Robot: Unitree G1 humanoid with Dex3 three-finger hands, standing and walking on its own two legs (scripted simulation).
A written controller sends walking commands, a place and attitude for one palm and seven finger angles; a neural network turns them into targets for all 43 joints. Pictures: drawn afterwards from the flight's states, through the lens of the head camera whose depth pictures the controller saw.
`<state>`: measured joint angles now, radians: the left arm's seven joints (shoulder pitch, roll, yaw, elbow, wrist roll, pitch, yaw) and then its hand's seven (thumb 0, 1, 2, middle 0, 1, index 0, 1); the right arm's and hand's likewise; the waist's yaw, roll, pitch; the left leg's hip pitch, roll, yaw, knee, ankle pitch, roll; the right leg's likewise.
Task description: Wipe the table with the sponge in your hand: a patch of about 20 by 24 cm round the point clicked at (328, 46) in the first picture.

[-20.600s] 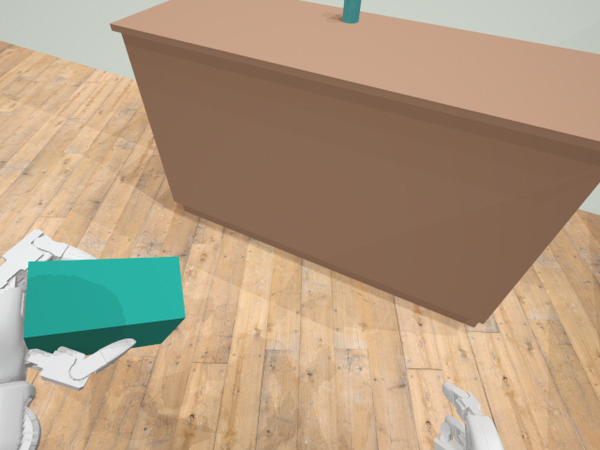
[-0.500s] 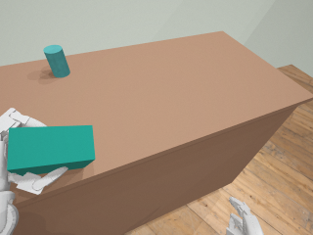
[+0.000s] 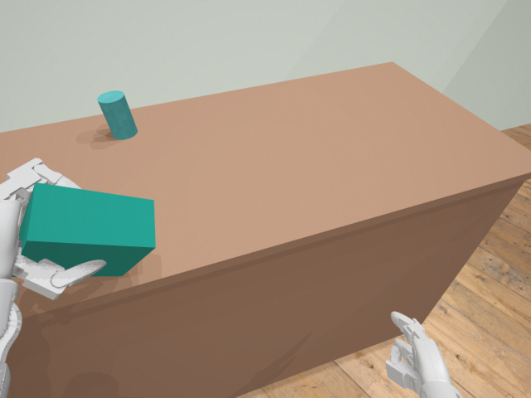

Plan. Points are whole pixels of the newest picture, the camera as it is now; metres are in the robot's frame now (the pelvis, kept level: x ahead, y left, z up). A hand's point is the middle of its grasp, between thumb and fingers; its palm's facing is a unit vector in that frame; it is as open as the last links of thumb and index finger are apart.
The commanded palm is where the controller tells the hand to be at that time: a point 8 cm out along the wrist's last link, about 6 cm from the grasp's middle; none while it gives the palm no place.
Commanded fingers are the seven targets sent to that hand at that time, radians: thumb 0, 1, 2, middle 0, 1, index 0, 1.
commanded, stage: turn the palm down, sponge in hand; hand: left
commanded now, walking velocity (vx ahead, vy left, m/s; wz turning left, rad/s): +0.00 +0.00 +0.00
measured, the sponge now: (104, 238) +0.25 +0.24 +0.17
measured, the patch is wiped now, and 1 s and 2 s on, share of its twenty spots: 0.00 0.00 0.00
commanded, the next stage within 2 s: move the sponge above the wiping area in 1.80 s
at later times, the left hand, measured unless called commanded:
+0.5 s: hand (52, 218) +0.24 +0.28 +0.21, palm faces +0.36 -0.43 -0.82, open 10.5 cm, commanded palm +0.19 +0.29 +0.26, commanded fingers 0.00 0.10 1.30 -1.20 -1.60 -1.20 -1.60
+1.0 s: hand (25, 202) +0.24 +0.30 +0.23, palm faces +0.30 -0.23 -0.93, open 10.4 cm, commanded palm +0.18 +0.30 +0.30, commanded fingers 0.00 0.10 1.30 -1.20 -1.60 -1.20 -1.60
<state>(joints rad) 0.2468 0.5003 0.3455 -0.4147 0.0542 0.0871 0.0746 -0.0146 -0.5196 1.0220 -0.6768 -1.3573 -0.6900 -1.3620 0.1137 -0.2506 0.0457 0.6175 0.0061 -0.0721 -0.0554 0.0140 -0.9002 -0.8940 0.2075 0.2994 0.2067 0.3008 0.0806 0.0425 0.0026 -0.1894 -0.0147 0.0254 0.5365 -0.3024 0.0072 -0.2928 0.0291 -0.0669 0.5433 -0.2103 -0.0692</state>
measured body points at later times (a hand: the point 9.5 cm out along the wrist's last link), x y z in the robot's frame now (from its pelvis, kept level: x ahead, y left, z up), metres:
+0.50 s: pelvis +0.00 -0.01 +0.00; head -0.01 -0.06 +0.44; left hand +0.21 +0.30 +0.26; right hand +0.22 -0.25 -0.09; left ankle -0.01 +0.12 -0.73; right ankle +0.06 -0.07 -0.73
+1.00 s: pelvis -0.01 +0.02 +0.01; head -0.03 -0.04 +0.45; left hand +0.22 +0.31 +0.28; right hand +0.27 -0.16 -0.04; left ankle -0.01 +0.12 -0.73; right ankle +0.06 -0.07 -0.73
